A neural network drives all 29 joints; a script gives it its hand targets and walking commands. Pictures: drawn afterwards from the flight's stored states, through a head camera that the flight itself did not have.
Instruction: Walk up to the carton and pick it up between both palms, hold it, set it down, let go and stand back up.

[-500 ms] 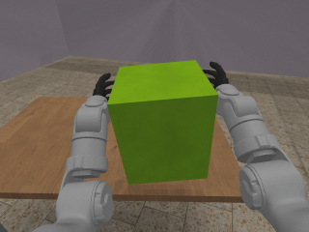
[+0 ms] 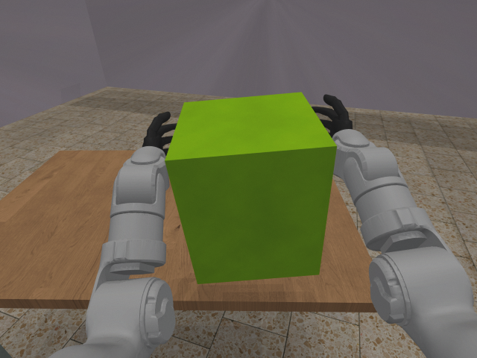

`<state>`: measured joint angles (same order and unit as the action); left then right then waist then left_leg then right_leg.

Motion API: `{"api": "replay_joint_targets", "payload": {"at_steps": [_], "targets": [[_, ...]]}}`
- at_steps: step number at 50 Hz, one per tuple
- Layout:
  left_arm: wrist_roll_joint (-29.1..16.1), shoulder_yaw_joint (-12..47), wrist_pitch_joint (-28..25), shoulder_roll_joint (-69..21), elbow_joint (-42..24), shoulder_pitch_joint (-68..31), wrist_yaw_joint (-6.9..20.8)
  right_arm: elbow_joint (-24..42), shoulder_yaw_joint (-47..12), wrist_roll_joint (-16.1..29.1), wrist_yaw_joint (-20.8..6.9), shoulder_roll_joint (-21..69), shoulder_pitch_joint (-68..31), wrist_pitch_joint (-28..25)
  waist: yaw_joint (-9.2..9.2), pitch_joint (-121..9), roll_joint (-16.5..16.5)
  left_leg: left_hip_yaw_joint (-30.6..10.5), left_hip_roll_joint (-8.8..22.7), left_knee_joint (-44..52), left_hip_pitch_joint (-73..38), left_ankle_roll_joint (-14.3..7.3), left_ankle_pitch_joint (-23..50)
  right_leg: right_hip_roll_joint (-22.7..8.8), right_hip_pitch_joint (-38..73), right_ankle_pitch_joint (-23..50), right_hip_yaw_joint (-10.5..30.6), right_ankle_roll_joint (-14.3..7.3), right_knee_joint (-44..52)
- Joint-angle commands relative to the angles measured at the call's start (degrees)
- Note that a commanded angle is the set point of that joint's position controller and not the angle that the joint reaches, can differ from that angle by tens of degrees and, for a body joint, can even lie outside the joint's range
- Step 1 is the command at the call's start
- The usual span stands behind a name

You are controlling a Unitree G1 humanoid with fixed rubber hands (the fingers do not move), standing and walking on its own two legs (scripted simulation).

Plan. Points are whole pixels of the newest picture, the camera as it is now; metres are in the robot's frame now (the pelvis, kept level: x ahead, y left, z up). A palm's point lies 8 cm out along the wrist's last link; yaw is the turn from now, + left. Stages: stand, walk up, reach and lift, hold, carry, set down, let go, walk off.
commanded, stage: hold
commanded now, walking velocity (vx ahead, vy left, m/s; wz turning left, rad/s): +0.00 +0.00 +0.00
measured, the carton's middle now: (250, 186) +0.37 +0.00 +0.19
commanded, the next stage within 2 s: none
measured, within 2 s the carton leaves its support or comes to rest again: neither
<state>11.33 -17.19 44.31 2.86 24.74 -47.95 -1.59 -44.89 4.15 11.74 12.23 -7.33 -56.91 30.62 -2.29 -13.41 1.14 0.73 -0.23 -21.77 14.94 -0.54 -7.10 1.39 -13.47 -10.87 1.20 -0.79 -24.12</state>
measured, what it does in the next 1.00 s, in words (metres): stands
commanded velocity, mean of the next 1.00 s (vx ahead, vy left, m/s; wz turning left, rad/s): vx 0.00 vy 0.00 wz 0.00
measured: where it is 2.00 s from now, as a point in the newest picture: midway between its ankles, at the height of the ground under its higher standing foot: outside the picture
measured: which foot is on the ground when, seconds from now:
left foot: down 0.00-1.00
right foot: down 0.00-1.00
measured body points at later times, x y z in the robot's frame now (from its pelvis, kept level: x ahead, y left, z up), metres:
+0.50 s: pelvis +0.00 +0.00 +0.00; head -0.09 +0.01 +0.44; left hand +0.38 +0.16 +0.26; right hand +0.40 -0.14 +0.28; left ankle +0.05 +0.12 -0.74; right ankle +0.02 -0.11 -0.74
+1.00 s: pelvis +0.00 +0.00 +0.00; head -0.09 +0.01 +0.44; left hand +0.39 +0.16 +0.26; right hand +0.40 -0.15 +0.28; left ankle +0.05 +0.12 -0.74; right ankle +0.02 -0.11 -0.74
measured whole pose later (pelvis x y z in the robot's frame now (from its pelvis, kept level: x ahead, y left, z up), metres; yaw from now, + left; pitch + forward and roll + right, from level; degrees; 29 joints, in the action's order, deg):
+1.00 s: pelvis +0.00 +0.00 +0.00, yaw +0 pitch +0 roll +0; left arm 11.3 -17.2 44.4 2.9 24.5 -47.8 -1.5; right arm -44.8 3.9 11.8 12.3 -7.3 -56.9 31.0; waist -2.8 -13.4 1.4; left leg 0.7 -0.2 -21.8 14.9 -0.5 -7.2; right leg 1.4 -13.4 -10.9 1.2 -0.8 -24.1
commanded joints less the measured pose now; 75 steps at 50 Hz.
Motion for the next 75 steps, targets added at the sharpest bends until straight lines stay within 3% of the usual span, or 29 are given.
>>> {"api": "replay_joint_targets", "payload": {"at_steps": [1, 4, 5, 6, 10, 11, 12, 14, 18, 21, 27, 28, 30, 31, 33, 41, 43, 44, 46, 51, 54, 55, 58, 62, 64, 65, 69, 72, 75], "targets": [[-6.90, 18.27, -4.00, -33.45, -9.98, -48.50, 8.85, 12.45, -15.48, 13.05, -6.56, 39.57, -42.60, -0.71, 0.07, -13.13, -2.42, -2.27, -0.79, 3.78, -14.73, 0.59, 0.02, 2.37, 8.93, 2.26, 0.17, 2.78, 9.32], [-8.24, 19.75, -4.30, -35.57, -15.95, -47.87, 8.50, 20.13, -18.45, 14.55, -6.34, 41.65, -44.58, -1.67, 0.96, -20.27, -0.58, -2.11, -0.70, 2.53, -16.09, 0.51, 4.75, 2.45, 12.52, 8.35, 0.04, 3.27, 8.06], [-8.69, 20.37, -4.78, -34.84, -17.18, -49.45, 7.98, 18.92, -19.08, 15.01, -6.67, 41.46, -43.32, -1.49, 1.01, -19.82, -1.88, -2.29, -0.83, 2.31, -16.88, 0.31, 5.71, 2.17, 11.41, 8.27, 0.06, 3.42, 8.22], [-6.18, 16.78, -4.15, -32.35, -10.37, -47.59, 8.54, 15.88, -18.64, 13.96, -6.41, 40.83, -42.37, -0.54, 1.76, -14.05, 0.15, -1.87, -1.36, 3.25, -14.89, -0.35, 1.03, 1.69, 10.71, 4.82, 0.16, 3.78, 9.48], [-7.45, 19.58, -4.04, -35.32, -11.99, -48.98, 8.83, 15.59, -16.10, 12.69, -6.51, 39.34, -43.33, -1.32, -0.46, -13.41, -1.18, -2.30, -0.61, 4.04, -13.81, 0.48, -0.71, 2.27, 9.91, 2.60, -0.05, 2.57, 9.26], [-8.28, 20.86, -4.49, -35.37, -13.05, -49.28, 8.66, 18.16, -16.66, 13.56, -6.68, 41.01, -45.34, -1.93, 0.82, -17.45, -1.03, -2.13, -0.52, 3.44, -15.35, 0.34, 1.86, 2.53, 10.16, 4.25, 0.50, 2.62, 8.91], [-8.74, 20.24, -4.74, -34.21, -12.25, -51.68, 8.66, 14.26, -15.33, 13.12, -6.71, 40.04, -43.88, -1.06, -1.22, -14.12, -1.83, -2.74, -0.72, 3.79, -13.91, 0.23, -1.29, 1.85, 8.65, 1.59, -0.42, 2.55, 9.55], [-9.40, 22.07, -4.36, -36.08, -14.69, -48.13, 8.06, 20.36, -17.31, 14.55, -6.68, 39.52, -44.49, -1.97, -0.47, -20.01, -3.53, -2.49, -0.55, 2.10, -16.98, 1.50, 5.64, 2.44, 10.47, 8.13, -0.40, 2.51, 8.13], [-8.00, 20.97, -4.58, -35.03, -17.01, -51.80, 8.00, 14.74, -16.58, 13.88, -6.98, 40.65, -42.31, -1.51, 0.07, -17.04, -4.36, -1.97, -0.81, 3.29, -15.57, 1.32, 1.27, 2.13, 9.60, 3.80, -0.55, 2.69, 8.21], [-7.68, 19.94, -4.24, -34.72, -13.72, -48.84, 8.25, 15.79, -16.83, 12.76, -6.88, 41.17, -41.67, -1.24, -0.15, -15.56, -1.11, -2.18, -0.87, 3.68, -14.04, 0.63, 1.94, 2.39, 11.33, 5.22, -0.27, 2.64, 8.63], [-9.41, 23.08, -4.40, -36.09, -17.73, -48.54, 7.92, 20.22, -19.14, 15.15, -6.56, 41.23, -43.85, -2.27, -0.10, -20.95, -2.79, -2.45, -0.54, 1.59, -17.30, 1.33, 6.55, 2.61, 12.30, 9.88, 0.09, 2.74, 7.68], [-6.59, 18.49, -3.72, -33.87, -10.38, -48.63, 8.14, 14.71, -16.66, 13.97, -6.54, 39.37, -43.73, -1.10, 0.74, -13.33, -2.54, -1.84, -0.90, 3.13, -15.24, 0.28, 0.64, 2.16, 9.32, 3.25, 0.18, 3.14, 9.24], [-8.82, 20.71, -4.70, -34.97, -15.92, -48.65, 8.07, 19.35, -19.67, 14.97, -6.68, 41.71, -43.48, -1.62, 1.01, -19.87, -0.50, -2.46, -0.67, 2.41, -16.97, 0.34, 3.81, 2.32, 11.09, 6.85, -0.10, 3.20, 8.56], [-6.91, 17.93, -3.92, -33.95, -11.88, -46.28, 8.14, 16.14, -18.77, 14.25, -6.51, 40.59, -42.76, -0.59, 1.48, -14.73, 0.12, -2.31, -1.18, 3.56, -15.76, -0.36, 1.05, 2.33, 10.40, 4.58, 0.24, 3.52, 9.44], [-7.73, 19.66, -4.05, -34.80, -12.48, -47.68, 8.29, 16.46, -17.37, 13.66, -6.57, 40.27, -42.23, -0.99, -0.13, -15.95, -2.20, -2.05, -1.10, 2.95, -15.70, 0.84, 2.50, 2.20, 9.62, 5.46, 0.20, 3.09, 8.98], [-7.72, 19.69, -4.40, -34.31, -11.12, -50.51, 8.75, 12.95, -14.17, 12.05, -6.98, 39.33, -44.24, -1.41, -0.70, -13.96, -2.30, -2.05, -0.77, 4.48, -13.31, 0.44, -3.51, 1.92, 9.41, -0.13, 0.08, 2.38, 9.80], [-7.17, 19.06, -4.01, -34.84, -11.50, -46.98, 8.73, 15.93, -16.29, 12.83, -6.64, 38.77, -43.16, -1.32, -0.41, -15.78, -1.29, -2.52, -0.38, 3.51, -15.31, 0.40, 2.19, 2.22, 11.29, 5.65, -0.11, 2.91, 9.18], [-9.69, 22.76, -4.64, -36.89, -19.39, -47.24, 8.26, 21.72, -19.79, 15.28, -6.53, 41.58, -42.47, -2.17, 0.15, -22.97, -2.08, -2.73, -0.55, 1.76, -18.09, 1.21, 9.65, 2.64, 13.88, 12.63, -0.14, 2.59, 6.92], [-8.79, 22.30, -4.07, -36.20, -15.44, -47.64, 8.16, 16.22, -17.65, 14.45, -6.53, 38.74, -40.79, -1.11, -1.23, -16.42, -4.07, -3.20, -0.56, 2.52, -16.95, 1.94, 5.24, 2.96, 11.10, 7.86, -0.47, 2.37, 8.24], [-8.88, 20.63, -4.68, -35.39, -13.90, -48.46, 7.88, 21.89, -19.58, 14.45, -6.58, 42.66, -46.54, -2.19, 1.37, -19.00, -0.35, -2.22, -1.07, 2.47, -15.47, 0.30, 3.49, 2.46, 10.97, 6.88, -0.05, 3.36, 8.40], [-4.54, 15.22, -3.26, -32.82, -9.53, -45.32, 8.79, 14.61, -17.36, 13.58, -6.60, 40.19, -41.83, -0.44, 2.03, -11.82, -0.13, -1.79, -1.07, 3.95, -14.62, -0.05, 1.27, 2.54, 10.39, 3.92, 0.48, 3.12, 9.54], [-7.83, 18.97, -4.28, -34.41, -15.80, -48.30, 8.32, 20.30, -19.23, 14.99, -6.50, 42.31, -43.41, -1.39, 1.11, -19.66, 0.82, -1.78, -1.09, 2.45, -15.89, 0.17, 5.10, 2.43, 12.37, 8.71, 0.08, 3.30, 8.15], [-9.51, 22.97, -4.63, -34.63, -19.05, -50.34, 8.14, 20.82, -19.77, 15.70, -6.09, 41.37, -42.02, -0.98, -0.33, -21.68, -2.14, -2.20, -1.39, 1.77, -17.89, 1.06, 6.93, 2.54, 12.02, 10.64, -0.24, 3.51, 7.83], [-7.60, 19.20, -4.14, -34.94, -9.24, -50.59, 8.33, 15.01, -16.42, 12.99, -6.81, 40.54, -45.67, -1.02, 0.37, -12.30, -2.18, -2.32, -0.50, 3.97, -13.80, 0.59, -2.11, 2.52, 6.86, -0.12, -0.13, 2.39, 9.63], [-8.43, 20.77, -4.07, -35.84, -12.26, -49.47, 8.61, 15.78, -15.70, 12.86, -6.71, 39.53, -43.90, -1.48, -1.01, -15.37, -2.82, -1.77, -0.87, 3.03, -15.52, 1.16, 1.26, 2.33, 9.29, 4.18, 0.47, 2.63, 8.99], [-6.97, 18.47, -3.71, -34.57, -9.75, -49.50, 8.55, 14.62, -16.33, 12.80, -6.89, 40.23, -45.15, -1.00, 0.35, -12.11, -1.50, -2.23, -0.62, 4.20, -14.03, 0.52, -1.52, 2.32, 7.72, 0.84, -0.14, 2.73, 9.69], [-8.55, 22.02, -4.60, -35.96, -16.50, -50.96, 8.34, 15.98, -16.35, 13.80, -6.76, 40.04, -43.05, -1.69, -0.95, -17.86, -4.60, -2.39, -0.51, 2.97, -15.32, 1.83, 2.20, 2.77, 11.05, 5.52, -0.43, 2.05, 8.09], [-9.26, 21.09, -4.37, -36.13, -12.19, -49.68, 8.83, 19.36, -16.31, 12.70, -6.52, 40.60, -46.32, -2.03, -0.71, -18.00, -0.84, -2.45, -0.41, 3.16, -14.93, 0.83, 1.45, 2.44, 10.57, 4.37, -0.23, 2.59, 8.80], [-8.02, 21.91, -4.00, -35.80, -15.96, -47.26, 8.39, 18.44, -17.06, 14.15, -6.59, 40.45, -42.00, -1.70, -0.78, -17.65, -3.22, -2.60, -0.53, 2.24, -16.58, 1.77, 6.26, 2.78, 12.40, 9.51, -0.22, 2.39, 8.03]]}}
